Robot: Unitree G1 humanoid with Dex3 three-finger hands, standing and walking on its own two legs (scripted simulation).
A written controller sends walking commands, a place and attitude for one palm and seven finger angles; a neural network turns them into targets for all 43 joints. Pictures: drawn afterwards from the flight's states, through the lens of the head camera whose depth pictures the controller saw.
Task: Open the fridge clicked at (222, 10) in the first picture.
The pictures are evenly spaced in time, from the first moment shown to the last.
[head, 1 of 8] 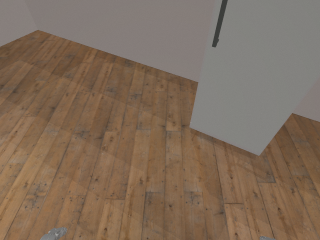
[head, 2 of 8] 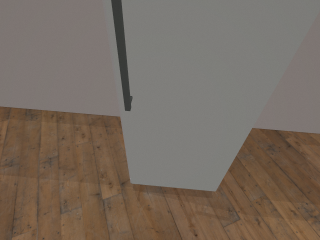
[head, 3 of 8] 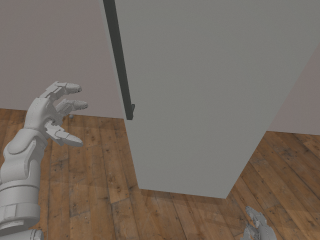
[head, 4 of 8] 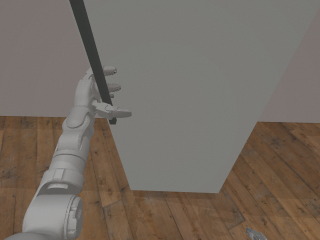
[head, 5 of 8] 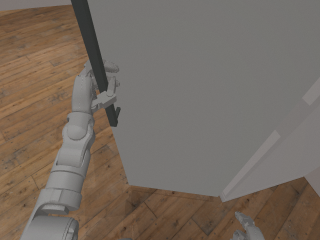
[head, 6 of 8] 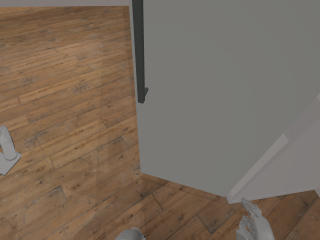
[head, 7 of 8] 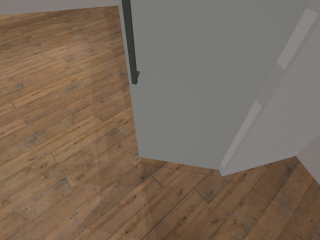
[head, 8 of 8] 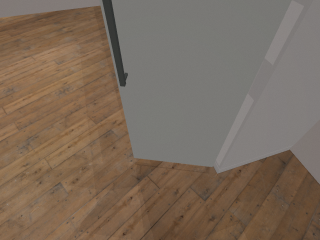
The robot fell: no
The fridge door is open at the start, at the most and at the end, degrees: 0 68 65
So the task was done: yes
